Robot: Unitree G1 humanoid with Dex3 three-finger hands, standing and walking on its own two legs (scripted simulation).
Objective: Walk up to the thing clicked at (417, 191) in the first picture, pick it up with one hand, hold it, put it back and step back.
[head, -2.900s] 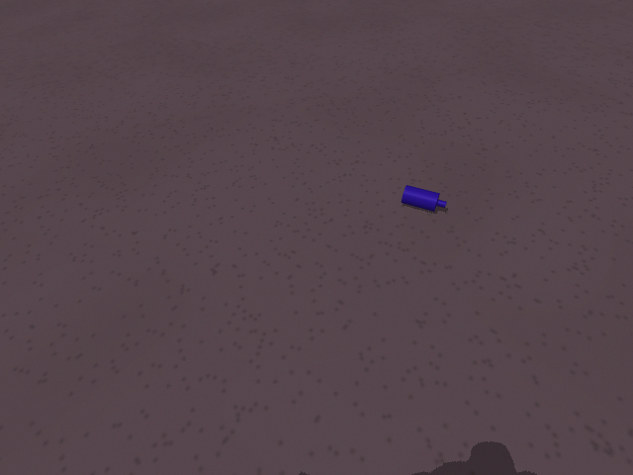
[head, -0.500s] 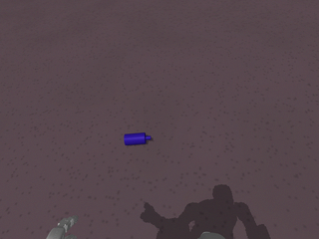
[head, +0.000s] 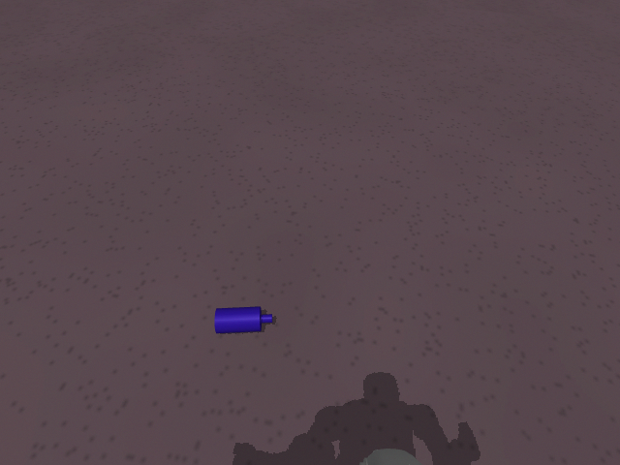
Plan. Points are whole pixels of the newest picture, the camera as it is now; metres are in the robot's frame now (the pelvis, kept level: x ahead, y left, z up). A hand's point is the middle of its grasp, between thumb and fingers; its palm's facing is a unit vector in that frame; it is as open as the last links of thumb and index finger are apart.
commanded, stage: walk up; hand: left
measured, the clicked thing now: (244, 319) +0.68 +0.23 -0.72
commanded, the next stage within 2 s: none
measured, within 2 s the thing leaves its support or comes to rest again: neither
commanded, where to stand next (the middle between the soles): +0.30 -0.03 m, yaw +2 degrees
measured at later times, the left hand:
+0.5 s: hand (189, 399) +0.24 +0.20 -0.11, palm faces -0.02 -0.91 -0.41, open 7.4 cm
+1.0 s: hand (171, 404) +0.25 +0.25 -0.17, palm faces +0.01 -0.93 -0.37, open 7.4 cm
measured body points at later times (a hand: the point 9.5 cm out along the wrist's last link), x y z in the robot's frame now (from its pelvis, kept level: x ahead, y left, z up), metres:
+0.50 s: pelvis +0.16 -0.06 +0.01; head +0.19 -0.10 +0.45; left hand +0.24 +0.25 -0.08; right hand +0.22 -0.38 -0.13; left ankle +0.18 +0.10 -0.66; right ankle +0.19 -0.17 -0.73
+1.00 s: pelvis +0.21 -0.02 -0.01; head +0.24 -0.02 +0.43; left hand +0.25 +0.29 -0.14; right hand +0.36 -0.32 -0.12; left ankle +0.32 +0.07 -0.73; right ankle +0.22 -0.16 -0.73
